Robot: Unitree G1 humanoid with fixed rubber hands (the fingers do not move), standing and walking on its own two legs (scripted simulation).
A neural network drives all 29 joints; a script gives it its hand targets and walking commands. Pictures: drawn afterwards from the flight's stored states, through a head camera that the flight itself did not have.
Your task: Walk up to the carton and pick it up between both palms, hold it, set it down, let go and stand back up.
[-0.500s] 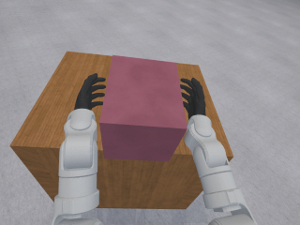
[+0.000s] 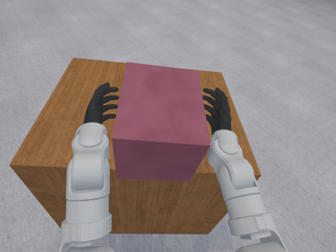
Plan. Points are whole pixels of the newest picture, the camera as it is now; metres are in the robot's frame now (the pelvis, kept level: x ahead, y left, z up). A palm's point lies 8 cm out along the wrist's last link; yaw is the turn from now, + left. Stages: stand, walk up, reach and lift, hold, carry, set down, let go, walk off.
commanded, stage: hold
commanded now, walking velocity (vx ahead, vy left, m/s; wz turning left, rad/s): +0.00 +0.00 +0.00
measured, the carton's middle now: (158, 122) +0.39 +0.00 +0.13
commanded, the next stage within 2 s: set down in 0.40 s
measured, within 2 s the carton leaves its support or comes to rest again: neither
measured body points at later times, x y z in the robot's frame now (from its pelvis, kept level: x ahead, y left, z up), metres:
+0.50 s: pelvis -0.01 +0.00 +0.00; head -0.01 +0.04 +0.45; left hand +0.36 +0.14 +0.17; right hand +0.35 -0.13 +0.17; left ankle +0.03 +0.15 -0.75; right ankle +0.00 -0.11 -0.75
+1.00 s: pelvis +0.03 +0.00 +0.00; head +0.04 +0.03 +0.45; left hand +0.39 +0.13 +0.10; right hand +0.38 -0.13 +0.12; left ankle +0.03 +0.15 -0.75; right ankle +0.00 -0.11 -0.75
